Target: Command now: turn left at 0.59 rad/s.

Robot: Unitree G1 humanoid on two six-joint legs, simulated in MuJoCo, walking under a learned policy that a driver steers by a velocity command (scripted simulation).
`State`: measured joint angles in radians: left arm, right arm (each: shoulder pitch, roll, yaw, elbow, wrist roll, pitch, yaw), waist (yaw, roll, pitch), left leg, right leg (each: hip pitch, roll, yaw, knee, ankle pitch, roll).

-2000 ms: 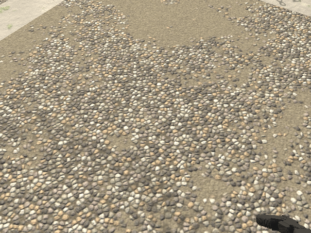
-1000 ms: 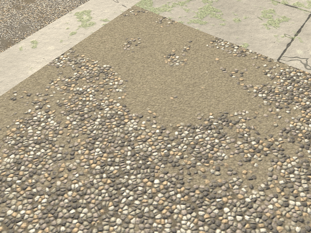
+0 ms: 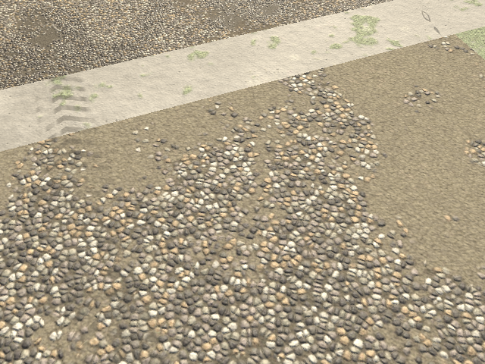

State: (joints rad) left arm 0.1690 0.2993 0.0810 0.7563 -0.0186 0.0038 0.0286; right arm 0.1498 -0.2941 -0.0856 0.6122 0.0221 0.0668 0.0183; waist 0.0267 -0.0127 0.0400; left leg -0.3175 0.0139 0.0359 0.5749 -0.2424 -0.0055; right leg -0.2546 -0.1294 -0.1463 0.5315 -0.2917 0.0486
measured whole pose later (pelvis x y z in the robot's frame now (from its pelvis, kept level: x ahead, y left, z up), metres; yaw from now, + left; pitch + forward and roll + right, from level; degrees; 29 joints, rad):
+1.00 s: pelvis -0.02 +0.04 +0.00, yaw +32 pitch +1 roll -1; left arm 0.17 0.33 0.08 0.72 0.00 0.03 0.02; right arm 0.16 -0.27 -0.05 0.61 -0.01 0.02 0.01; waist 0.02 -0.05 0.05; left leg -0.28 -0.02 -0.01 0.52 -0.27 0.04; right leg -0.44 -0.07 -0.02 0.98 -0.52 0.07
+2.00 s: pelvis +0.02 +0.05 -0.01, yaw +33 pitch +0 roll +0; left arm 0.35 0.26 0.03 0.87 -0.02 -0.05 0.02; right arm 0.24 -0.24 -0.06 0.97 0.03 -0.06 0.00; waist 0.00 -0.01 0.00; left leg -0.24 -0.02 0.00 0.62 -0.42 0.08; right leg -0.19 -0.02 0.00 0.59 -0.39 -0.01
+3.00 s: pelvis +0.45 +0.31 -0.01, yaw +33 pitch +2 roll -2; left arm 0.41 0.28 0.05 0.93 -0.02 -0.05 0.00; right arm 0.02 -0.24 -0.02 0.78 0.02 -0.10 0.04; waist 0.08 0.03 0.02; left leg -0.51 0.04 0.01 0.48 -0.02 0.05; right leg 0.08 0.04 -0.03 0.27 -0.38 -0.02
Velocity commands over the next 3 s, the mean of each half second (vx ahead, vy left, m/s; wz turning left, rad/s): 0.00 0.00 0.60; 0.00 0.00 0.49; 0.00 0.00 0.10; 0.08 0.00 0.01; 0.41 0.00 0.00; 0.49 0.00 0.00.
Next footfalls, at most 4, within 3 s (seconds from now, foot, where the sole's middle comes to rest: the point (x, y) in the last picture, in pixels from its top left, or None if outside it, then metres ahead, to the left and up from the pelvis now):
0.48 right None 0.09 -0.10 -0.77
0.88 left None -0.04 0.15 -0.77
1.26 right None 0.08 -0.06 -0.77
2.44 right None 0.41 0.15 -0.77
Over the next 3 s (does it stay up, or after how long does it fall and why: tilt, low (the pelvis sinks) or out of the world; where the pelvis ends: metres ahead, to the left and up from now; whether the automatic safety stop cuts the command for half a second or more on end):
stays up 0.45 0.31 -0.01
